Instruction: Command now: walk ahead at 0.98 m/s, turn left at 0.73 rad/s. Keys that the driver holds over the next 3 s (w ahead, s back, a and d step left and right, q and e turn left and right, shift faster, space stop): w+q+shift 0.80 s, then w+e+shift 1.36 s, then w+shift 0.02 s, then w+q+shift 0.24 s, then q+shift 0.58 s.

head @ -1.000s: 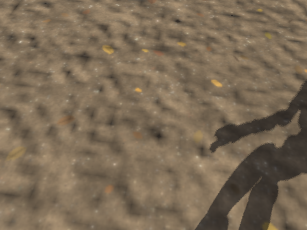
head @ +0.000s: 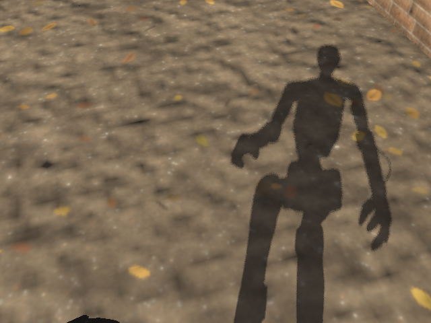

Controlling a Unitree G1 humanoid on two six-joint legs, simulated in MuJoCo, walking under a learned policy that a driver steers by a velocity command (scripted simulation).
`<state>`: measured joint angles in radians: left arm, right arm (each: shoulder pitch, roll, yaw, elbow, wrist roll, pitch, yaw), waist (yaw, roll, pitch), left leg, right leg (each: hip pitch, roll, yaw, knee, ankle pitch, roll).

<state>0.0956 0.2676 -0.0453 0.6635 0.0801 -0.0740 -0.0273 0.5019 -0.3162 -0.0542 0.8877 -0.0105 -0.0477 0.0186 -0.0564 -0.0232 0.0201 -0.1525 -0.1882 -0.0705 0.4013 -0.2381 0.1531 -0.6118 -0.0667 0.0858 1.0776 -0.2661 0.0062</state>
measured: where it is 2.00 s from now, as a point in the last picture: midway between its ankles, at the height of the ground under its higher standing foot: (54, 96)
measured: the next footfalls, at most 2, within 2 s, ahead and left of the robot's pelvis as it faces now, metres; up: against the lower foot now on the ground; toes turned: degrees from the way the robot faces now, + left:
right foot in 0.20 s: +0.42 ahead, -0.17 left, +0.00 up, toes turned +14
left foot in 0.64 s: +0.74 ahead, +0.15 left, +0.00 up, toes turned +39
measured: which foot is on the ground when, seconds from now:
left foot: down 0.00-0.22, up 0.24-0.62, down 0.64-1.00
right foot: up 0.00-0.18, down 0.20-0.64, up 0.66-1.00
